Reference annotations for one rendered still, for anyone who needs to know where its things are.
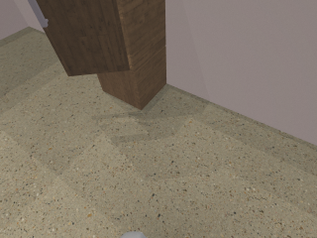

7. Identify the handle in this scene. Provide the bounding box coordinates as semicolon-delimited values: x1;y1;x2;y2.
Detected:
28;0;49;28

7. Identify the cupboard door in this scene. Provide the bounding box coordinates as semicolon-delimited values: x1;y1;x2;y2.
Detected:
36;0;130;76

